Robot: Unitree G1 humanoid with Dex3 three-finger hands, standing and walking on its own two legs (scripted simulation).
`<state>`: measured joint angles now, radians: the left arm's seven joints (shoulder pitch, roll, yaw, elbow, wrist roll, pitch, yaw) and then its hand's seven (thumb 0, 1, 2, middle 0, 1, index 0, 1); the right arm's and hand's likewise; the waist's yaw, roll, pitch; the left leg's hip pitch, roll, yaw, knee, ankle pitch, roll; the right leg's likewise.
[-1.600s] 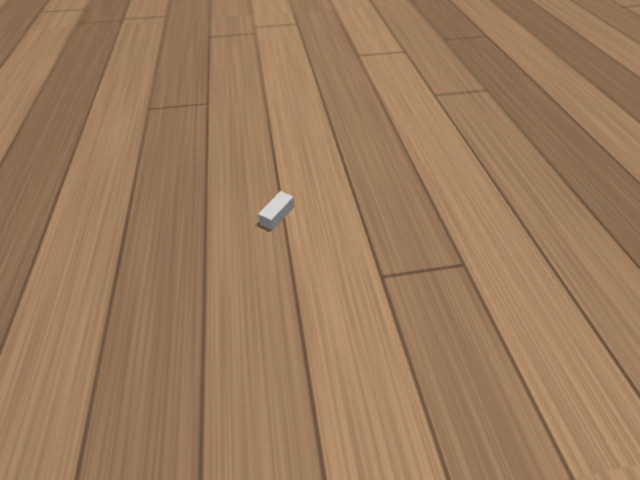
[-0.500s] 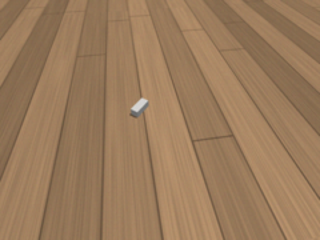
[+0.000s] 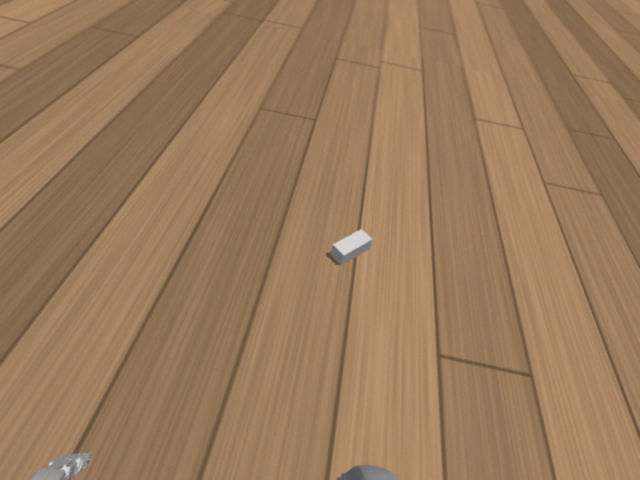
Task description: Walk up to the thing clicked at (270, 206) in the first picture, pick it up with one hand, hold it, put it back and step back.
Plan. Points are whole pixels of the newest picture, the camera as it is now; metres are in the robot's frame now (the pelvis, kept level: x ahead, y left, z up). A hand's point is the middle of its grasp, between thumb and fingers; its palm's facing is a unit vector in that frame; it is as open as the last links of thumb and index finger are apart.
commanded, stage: walk up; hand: left
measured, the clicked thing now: (351, 246) +1.13 -0.24 -0.73
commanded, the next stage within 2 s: none
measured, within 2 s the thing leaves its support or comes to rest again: neither
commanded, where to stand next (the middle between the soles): +0.98 -0.67 m, yaw +39 degrees
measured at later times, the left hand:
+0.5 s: hand (221, 415) +0.23 +0.13 -0.11, palm faces +0.28 -0.88 -0.37, open 7.4 cm
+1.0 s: hand (298, 318) +0.42 +0.02 -0.16, palm faces +0.32 -0.89 -0.33, open 7.4 cm
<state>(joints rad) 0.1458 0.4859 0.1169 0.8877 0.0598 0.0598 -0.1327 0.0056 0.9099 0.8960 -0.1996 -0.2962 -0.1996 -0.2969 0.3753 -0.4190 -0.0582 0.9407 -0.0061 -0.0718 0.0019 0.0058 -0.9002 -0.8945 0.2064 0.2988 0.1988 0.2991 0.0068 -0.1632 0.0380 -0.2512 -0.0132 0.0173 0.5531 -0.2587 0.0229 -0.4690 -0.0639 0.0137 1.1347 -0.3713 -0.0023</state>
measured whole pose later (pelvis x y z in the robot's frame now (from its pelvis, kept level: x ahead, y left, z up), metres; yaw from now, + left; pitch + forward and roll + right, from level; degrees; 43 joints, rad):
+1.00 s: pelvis +0.44 -0.28 -0.02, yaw +24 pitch -2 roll +2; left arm 0.25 0.49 0.13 0.69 0.06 0.09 -0.12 0.00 0.91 0.90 -0.21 -0.30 -0.20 -0.30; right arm 0.40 -0.45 -0.03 0.85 -0.03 -0.10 -0.06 0.01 -0.89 -0.89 0.21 0.30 0.21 0.30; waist -0.01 -0.14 0.07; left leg -0.41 0.10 -0.04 0.74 -0.32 0.00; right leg -0.55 -0.16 0.11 0.99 -0.44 0.01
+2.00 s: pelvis +0.79 -0.63 -0.02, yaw +34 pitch -1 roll +1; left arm 0.32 0.41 0.10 0.74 0.07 0.07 -0.07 0.00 0.91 0.90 -0.20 -0.30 -0.20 -0.30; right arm 0.29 -0.52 -0.08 0.98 -0.01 -0.04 -0.11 0.01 -0.90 -0.89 0.21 0.30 0.20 0.30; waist 0.04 -0.01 0.06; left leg -0.61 0.04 -0.01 1.19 -0.51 0.03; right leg -0.38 -0.05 -0.01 0.82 -0.42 0.00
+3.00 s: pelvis +0.94 -0.74 -0.04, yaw +42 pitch -1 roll +2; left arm 0.33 0.50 0.06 0.83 0.02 -0.05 0.07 0.00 0.90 0.90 -0.21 -0.30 -0.21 -0.30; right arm 0.10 -0.45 -0.10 0.81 -0.02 0.05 0.05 0.01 -0.90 -0.89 0.20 0.30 0.20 0.30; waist 0.05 0.03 0.18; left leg -0.44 0.02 -0.01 0.84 -0.39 -0.01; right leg -0.44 -0.18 0.04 0.90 -0.44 0.05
